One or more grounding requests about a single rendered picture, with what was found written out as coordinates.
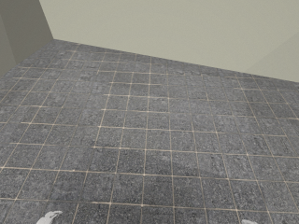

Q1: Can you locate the robot left hand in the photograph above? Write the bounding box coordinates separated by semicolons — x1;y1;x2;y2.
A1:
36;211;63;224

